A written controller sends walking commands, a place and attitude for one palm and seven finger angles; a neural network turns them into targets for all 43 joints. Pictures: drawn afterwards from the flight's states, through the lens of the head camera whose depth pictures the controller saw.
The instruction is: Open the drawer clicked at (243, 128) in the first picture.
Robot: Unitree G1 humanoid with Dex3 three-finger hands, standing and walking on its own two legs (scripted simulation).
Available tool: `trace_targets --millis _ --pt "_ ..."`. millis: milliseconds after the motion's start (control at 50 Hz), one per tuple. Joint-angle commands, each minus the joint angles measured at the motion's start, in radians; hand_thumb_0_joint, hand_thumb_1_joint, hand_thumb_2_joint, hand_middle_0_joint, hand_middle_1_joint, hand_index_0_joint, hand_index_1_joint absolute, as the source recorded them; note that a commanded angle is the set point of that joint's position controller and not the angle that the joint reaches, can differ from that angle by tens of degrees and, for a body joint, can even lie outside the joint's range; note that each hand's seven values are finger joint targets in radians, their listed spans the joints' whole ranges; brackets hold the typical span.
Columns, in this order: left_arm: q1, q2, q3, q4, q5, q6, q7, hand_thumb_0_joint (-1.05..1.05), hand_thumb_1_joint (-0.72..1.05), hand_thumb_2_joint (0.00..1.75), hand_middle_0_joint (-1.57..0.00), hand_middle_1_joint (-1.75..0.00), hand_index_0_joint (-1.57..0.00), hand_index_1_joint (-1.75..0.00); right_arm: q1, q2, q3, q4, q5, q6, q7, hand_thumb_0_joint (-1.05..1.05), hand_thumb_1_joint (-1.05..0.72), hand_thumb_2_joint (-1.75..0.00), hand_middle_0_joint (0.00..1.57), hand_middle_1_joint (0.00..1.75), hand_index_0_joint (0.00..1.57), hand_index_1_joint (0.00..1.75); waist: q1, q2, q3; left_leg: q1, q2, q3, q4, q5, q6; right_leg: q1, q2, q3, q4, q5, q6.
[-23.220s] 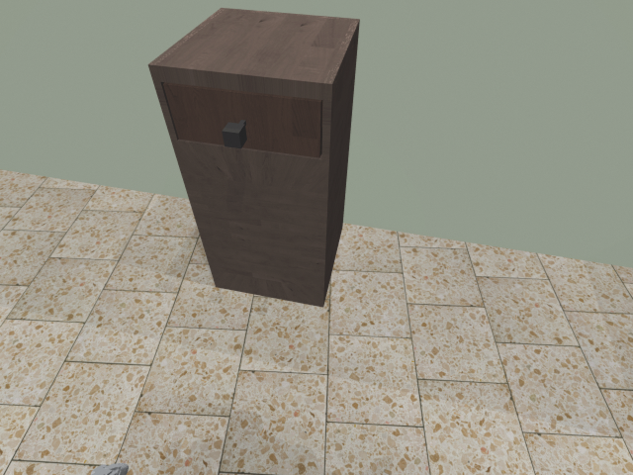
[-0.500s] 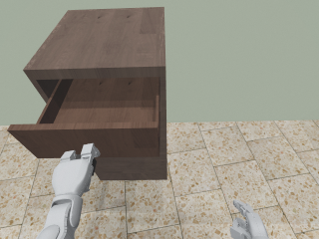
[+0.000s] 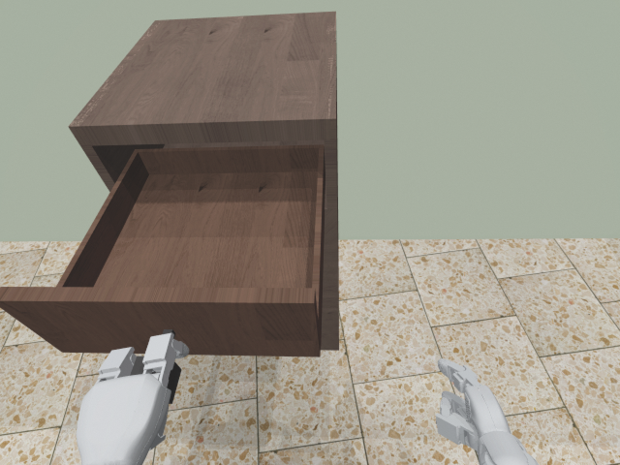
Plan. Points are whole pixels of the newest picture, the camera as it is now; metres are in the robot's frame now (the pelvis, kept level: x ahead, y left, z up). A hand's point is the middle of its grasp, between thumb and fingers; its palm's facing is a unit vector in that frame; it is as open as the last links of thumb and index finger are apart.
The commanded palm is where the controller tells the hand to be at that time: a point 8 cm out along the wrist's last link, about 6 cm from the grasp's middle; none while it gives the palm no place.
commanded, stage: pull the drawer open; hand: left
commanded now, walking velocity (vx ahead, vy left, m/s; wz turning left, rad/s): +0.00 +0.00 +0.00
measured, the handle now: (160, 362) +0.23 +0.21 +0.03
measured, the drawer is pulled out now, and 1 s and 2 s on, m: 0.30 0.30 0.30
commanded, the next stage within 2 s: open the thumb to release the handle in 0.06 s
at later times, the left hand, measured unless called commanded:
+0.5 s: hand (147, 410) +0.18 +0.21 +0.02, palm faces +0.03 -0.08 -1.00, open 9.4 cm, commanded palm +0.15 +0.23 +0.07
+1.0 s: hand (147, 412) +0.18 +0.21 +0.02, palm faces +0.04 -0.10 -0.99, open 13.8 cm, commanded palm +0.16 +0.22 +0.07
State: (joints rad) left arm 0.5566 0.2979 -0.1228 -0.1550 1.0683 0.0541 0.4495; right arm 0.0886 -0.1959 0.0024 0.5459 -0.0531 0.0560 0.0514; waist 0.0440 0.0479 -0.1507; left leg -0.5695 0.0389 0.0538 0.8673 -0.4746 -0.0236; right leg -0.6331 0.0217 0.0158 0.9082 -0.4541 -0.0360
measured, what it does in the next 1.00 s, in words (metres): stands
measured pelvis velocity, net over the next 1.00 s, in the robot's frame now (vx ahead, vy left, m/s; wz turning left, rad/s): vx -0.02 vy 0.00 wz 0.04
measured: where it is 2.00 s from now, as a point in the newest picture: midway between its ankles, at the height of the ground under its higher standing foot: outside the picture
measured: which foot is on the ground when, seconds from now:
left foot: down 0.00-1.00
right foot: down 0.00-1.00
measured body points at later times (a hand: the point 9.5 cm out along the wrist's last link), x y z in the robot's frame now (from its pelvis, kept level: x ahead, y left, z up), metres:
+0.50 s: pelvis -0.01 -0.01 +0.00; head +0.03 -0.04 +0.45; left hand +0.17 +0.22 +0.07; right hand +0.20 -0.23 -0.10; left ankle -0.03 +0.14 -0.69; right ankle +0.00 -0.10 -0.69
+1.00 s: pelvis -0.02 +0.00 +0.01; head +0.00 -0.03 +0.46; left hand +0.17 +0.22 +0.07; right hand +0.20 -0.21 -0.09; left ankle -0.03 +0.14 -0.69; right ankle +0.00 -0.10 -0.69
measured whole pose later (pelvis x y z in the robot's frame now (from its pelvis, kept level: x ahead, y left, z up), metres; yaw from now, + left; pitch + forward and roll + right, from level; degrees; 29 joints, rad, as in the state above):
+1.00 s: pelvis -0.02 +0.00 +0.01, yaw +2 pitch +7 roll +1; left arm 0.37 0.31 -0.14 -0.03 1.08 0.05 0.43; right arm 0.10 -0.22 -0.01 0.61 -0.04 0.06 -0.03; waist 0.06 0.05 -0.10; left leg -0.52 0.03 0.01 0.80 -0.41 -0.03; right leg -0.56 0.01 -0.02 0.83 -0.40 -0.04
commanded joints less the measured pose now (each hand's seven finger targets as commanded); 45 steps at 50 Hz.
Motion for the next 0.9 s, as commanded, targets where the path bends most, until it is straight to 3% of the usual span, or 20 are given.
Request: trace_targets --millis 0,100,120,140,160,180,220,280,340,420,500,540,600,720,740,780,860,880 --pt "0.132 0.137 0.093 -0.245 0.018 -0.014 0.070 0.00 0.90 0.90 -0.40 -1.35 -0.40 -1.35 -0.105 -0.111 -0.037 -0.176 0.000 -0.042 -0.006 0.00 -0.90 -0.90 0.20 0.30 0.20 0.30 0.043 -0.042 -0.124 0.117 -0.072 -0.042 -0.069 0.371 0.039 0.108 0.026 0.035 -0.146 0.386 -0.014" --pt "0.110 0.144 0.095 -0.256 0.013 -0.015 0.061 0.00 0.90 0.90 -0.40 -1.35 -0.40 -1.35 -0.097 -0.109 -0.032 -0.176 -0.002 -0.043 -0.009 0.00 -0.90 -0.90 0.20 0.30 0.20 0.30 0.037 -0.032 -0.132 0.120 -0.072 -0.043 -0.064 0.381 0.038 0.116 0.023 0.044 -0.144 0.417 -0.013" --pt "0.136 0.158 0.115 -0.241 0.015 -0.020 0.063 0.00 0.90 0.90 -0.40 -1.35 -0.40 -1.35 -0.096 -0.108 -0.030 -0.178 -0.002 -0.047 -0.011 0.00 -0.90 -0.90 0.20 0.30 0.20 0.30 0.046 -0.041 -0.124 0.108 -0.073 -0.042 -0.061 0.385 0.037 0.124 0.025 0.045 -0.140 0.435 -0.011" --pt "-0.120 0.219 0.159 -0.226 0.035 -0.016 0.070 0.00 0.90 0.90 -0.40 -1.35 -0.40 -1.35 -0.104 -0.124 -0.030 -0.139 -0.007 -0.031 -0.028 0.00 -0.90 -0.90 0.20 0.30 0.20 0.30 0.001 -0.043 -0.112 0.093 -0.078 -0.047 -0.058 0.333 0.037 0.089 0.018 0.052 -0.148 0.414 -0.010" --pt "-0.114 0.212 0.177 -0.219 0.041 -0.015 0.077 0.00 0.83 0.87 -0.40 -1.34 -0.40 -1.34 -0.101 -0.115 -0.037 -0.151 -0.012 -0.029 -0.044 0.00 -0.90 -0.90 0.20 0.30 0.20 0.30 0.023 -0.037 -0.117 0.086 -0.078 -0.044 -0.067 0.316 0.039 0.121 0.022 0.040 -0.152 0.400 -0.009" --pt "-0.092 0.196 0.157 -0.199 0.045 -0.016 0.082 0.00 0.76 0.84 -0.39 -1.34 -0.39 -1.34 -0.095 -0.112 -0.032 -0.155 -0.017 -0.040 -0.041 0.00 -0.90 -0.90 0.20 0.30 0.20 0.30 0.024 -0.035 -0.111 0.096 -0.083 -0.047 -0.061 0.307 0.035 0.086 0.016 0.057 -0.155 0.372 -0.011" --pt "-0.033 0.193 0.168 -0.165 0.036 -0.020 0.086 0.00 0.62 0.78 -0.38 -1.32 -0.38 -1.32 -0.088 -0.111 -0.037 -0.149 -0.007 -0.045 -0.044 0.00 -0.90 -0.90 0.20 0.30 0.20 0.30 0.034 -0.032 -0.139 0.107 -0.081 -0.041 -0.061 0.332 0.037 0.111 0.021 0.043 -0.151 0.404 -0.011" --pt "-0.042 0.195 0.172 -0.185 0.013 -0.010 0.088 0.00 0.41 0.69 -0.36 -1.30 -0.36 -1.30 -0.088 -0.115 -0.045 -0.142 -0.002 -0.043 -0.051 0.00 -0.90 -0.90 0.20 0.30 0.20 0.30 0.036 -0.030 -0.195 0.119 -0.083 -0.036 -0.064 0.357 0.034 0.158 0.014 0.044 -0.150 0.463 -0.006" --pt "-0.063 0.192 0.174 -0.151 -0.006 0.006 0.081 0.00 0.20 0.60 -0.35 -1.27 -0.35 -1.27 -0.099 -0.118 -0.048 -0.132 0.009 -0.039 -0.064 0.00 -0.90 -0.90 0.20 0.30 0.20 0.30 0.029 -0.061 -0.150 0.080 -0.083 -0.033 -0.085 0.314 0.038 0.189 0.006 0.029 -0.169 0.476 0.003" --pt "-0.066 0.197 0.176 -0.105 -0.012 0.012 0.068 0.00 -0.08 0.48 -0.33 -1.24 -0.33 -1.24 -0.111 -0.118 -0.043 -0.124 0.012 -0.039 -0.079 0.00 -0.90 -0.90 0.20 0.30 0.20 0.30 0.038 -0.098 -0.127 0.067 -0.087 -0.026 -0.104 0.285 0.041 0.205 0.001 0.033 -0.190 0.464 0.011" --pt "-0.096 0.214 0.190 -0.086 -0.014 0.015 0.056 0.00 -0.36 0.36 -0.31 -1.22 -0.31 -1.22 -0.114 -0.117 -0.045 -0.115 0.018 -0.038 -0.089 0.00 -0.90 -0.90 0.20 0.30 0.20 0.30 0.042 -0.090 -0.127 0.074 -0.088 -0.022 -0.125 0.265 0.041 0.224 -0.003 0.037 -0.212 0.417 0.011" --pt "-0.143 0.188 0.152 -0.092 -0.007 0.013 0.048 0.00 -0.50 0.30 -0.30 -1.20 -0.30 -1.20 -0.117 -0.118 -0.044 -0.114 0.017 -0.038 -0.089 0.00 -0.90 -0.90 0.20 0.30 0.20 0.30 0.033 -0.070 -0.111 0.084 -0.086 -0.022 -0.131 0.253 0.042 0.200 -0.002 0.029 -0.225 0.365 0.011" --pt "-0.158 0.207 0.171 -0.075 -0.003 0.011 0.044 0.00 -0.50 0.30 -0.30 -1.20 -0.30 -1.20 -0.122 -0.116 -0.044 -0.109 0.019 -0.040 -0.094 0.00 -0.90 -0.90 0.20 0.30 0.20 0.30 0.040 -0.053 -0.102 0.089 -0.088 -0.021 -0.143 0.232 0.041 0.201 0.000 0.034 -0.244 0.308 0.008" --pt "-0.153 0.197 0.158 -0.058 -0.001 -0.001 0.034 0.00 -0.50 0.30 -0.30 -1.20 -0.30 -1.20 -0.127 -0.113 -0.041 -0.106 0.018 -0.048 -0.096 0.00 -0.90 -0.90 0.20 0.30 0.20 0.30 0.046 -0.077 -0.099 0.087 -0.091 -0.021 -0.150 0.237 0.041 0.213 -0.001 0.036 -0.250 0.322 0.010" --pt "-0.169 0.132 0.081 -0.110 -0.006 0.002 0.027 0.00 -0.50 0.30 -0.30 -1.20 -0.30 -1.20 -0.132 -0.113 -0.042 -0.118 0.014 -0.047 -0.087 0.00 -0.90 -0.90 0.20 0.30 0.20 0.30 0.036 -0.052 -0.114 0.103 -0.091 -0.023 -0.152 0.244 0.042 0.211 -0.005 0.029 -0.251 0.323 0.010" --pt "-0.214 0.152 0.097 -0.115 -0.001 -0.001 0.029 0.00 -0.50 0.30 -0.30 -1.20 -0.30 -1.20 -0.126 -0.115 -0.047 -0.110 0.014 -0.047 -0.085 0.00 -0.90 -0.90 0.20 0.30 0.20 0.30 0.031 -0.034 -0.120 0.130 -0.086 -0.022 -0.151 0.261 0.041 0.195 0.002 0.020 -0.249 0.312 0.005" --pt "-0.229 0.176 0.121 -0.071 0.016 -0.004 0.030 0.00 -0.50 0.30 -0.30 -1.20 -0.30 -1.20 -0.128 -0.115 -0.043 -0.105 0.010 -0.045 -0.090 0.00 -0.90 -0.90 0.20 0.30 0.20 0.30 0.029 -0.087 -0.096 0.105 -0.087 -0.028 -0.151 0.245 0.041 0.188 0.004 0.022 -0.251 0.300 0.007" --pt "-0.236 0.159 0.100 -0.077 0.019 -0.005 0.030 0.00 -0.50 0.30 -0.30 -1.20 -0.30 -1.20 -0.131 -0.113 -0.041 -0.108 0.009 -0.047 -0.088 0.00 -0.90 -0.90 0.20 0.30 0.20 0.30 0.032 -0.068 -0.093 0.105 -0.087 -0.027 -0.154 0.234 0.041 0.182 0.000 0.021 -0.252 0.280 0.008"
